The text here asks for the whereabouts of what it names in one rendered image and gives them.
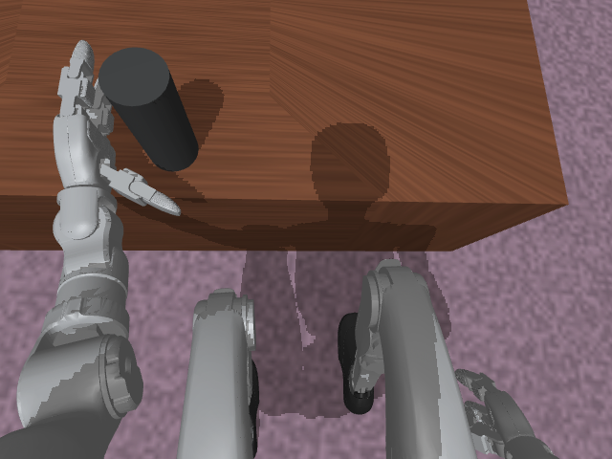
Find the can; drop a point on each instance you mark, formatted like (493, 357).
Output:
(138, 84)

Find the right robot arm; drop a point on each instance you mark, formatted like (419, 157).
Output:
(527, 447)

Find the left robot arm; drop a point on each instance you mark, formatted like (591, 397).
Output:
(81, 377)

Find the right robot hand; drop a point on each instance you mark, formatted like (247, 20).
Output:
(499, 421)

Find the right robot foot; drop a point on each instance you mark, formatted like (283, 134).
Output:
(357, 403)

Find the left robot hand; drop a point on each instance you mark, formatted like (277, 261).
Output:
(83, 154)

